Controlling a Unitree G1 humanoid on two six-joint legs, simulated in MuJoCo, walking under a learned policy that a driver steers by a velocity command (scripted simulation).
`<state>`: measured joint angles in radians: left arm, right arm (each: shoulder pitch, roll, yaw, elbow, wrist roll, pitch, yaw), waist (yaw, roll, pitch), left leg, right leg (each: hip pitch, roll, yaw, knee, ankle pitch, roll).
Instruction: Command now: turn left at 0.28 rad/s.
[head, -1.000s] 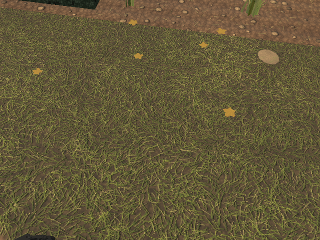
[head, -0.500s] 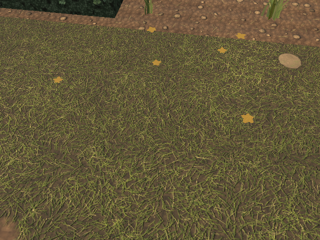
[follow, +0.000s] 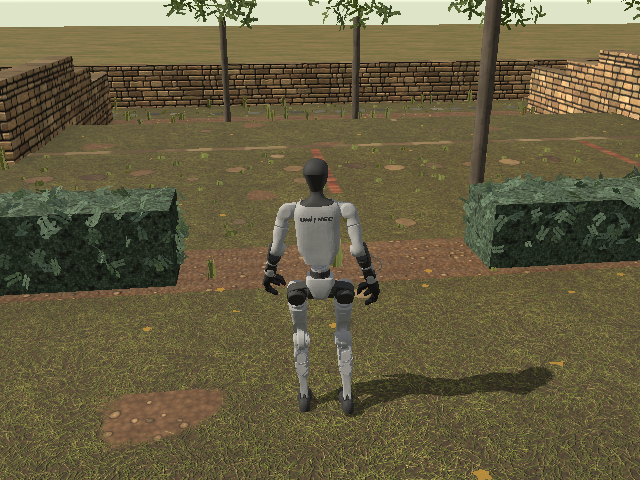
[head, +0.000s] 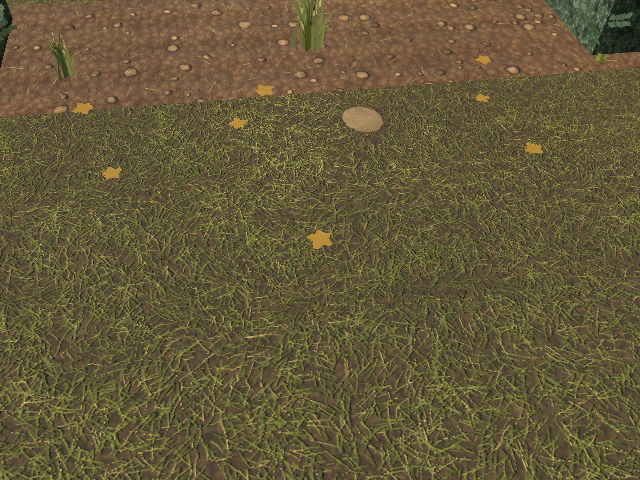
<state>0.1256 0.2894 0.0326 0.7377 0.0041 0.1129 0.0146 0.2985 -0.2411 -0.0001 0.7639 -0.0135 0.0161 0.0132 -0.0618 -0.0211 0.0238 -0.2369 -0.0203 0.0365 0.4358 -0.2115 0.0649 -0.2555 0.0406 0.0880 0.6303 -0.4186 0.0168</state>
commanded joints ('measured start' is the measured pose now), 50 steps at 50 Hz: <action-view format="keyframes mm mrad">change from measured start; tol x32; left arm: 1 75 96 17 -23 0 -27 25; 50 -70 51 35 34 71 -149 -112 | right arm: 1 -28 -237 -75 -45 13 2 18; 50 281 -114 -41 224 4 -166 -96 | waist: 1 72 182 -38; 5 90 -214 -69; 20 73 -128 -75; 23 -99 418 -10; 50 1 23 203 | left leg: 1 91 197 -352 -78 404 121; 5 -309 -63 -50 338 -325 -23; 10 -296 3 -52 620 -225 -87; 21 127 -4 65 124 -218 21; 23 351 336 -717 -240 -670 226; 45 284 198 151 -105 123 -12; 50 364 197 239 168 759 -82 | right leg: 1 27 40 -73 -239 118 -28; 6 216 -402 169 -322 774 -268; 18 177 -327 -168 -207 701 -155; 21 -6 -338 -187 -160 -130 -88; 23 -572 -19 -268 435 -300 10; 37 -574 -51 8 505 427 -60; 50 -351 18 -306 -160 822 -177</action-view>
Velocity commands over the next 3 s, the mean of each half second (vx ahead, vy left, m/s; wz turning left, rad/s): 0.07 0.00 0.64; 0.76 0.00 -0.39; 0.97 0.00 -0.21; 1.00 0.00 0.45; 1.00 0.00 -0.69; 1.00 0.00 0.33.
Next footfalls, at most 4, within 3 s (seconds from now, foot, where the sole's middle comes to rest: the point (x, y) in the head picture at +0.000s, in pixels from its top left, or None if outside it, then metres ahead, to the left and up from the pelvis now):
0.06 right None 0.00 -0.12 -0.78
0.44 left None -0.02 0.11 -0.78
1.08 right None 0.42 0.11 -0.95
1.42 left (184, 372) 0.84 0.29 -0.95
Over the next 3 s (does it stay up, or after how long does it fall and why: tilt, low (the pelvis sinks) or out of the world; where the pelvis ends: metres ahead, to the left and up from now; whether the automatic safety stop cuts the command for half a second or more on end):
stays up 2.16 0.31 -0.57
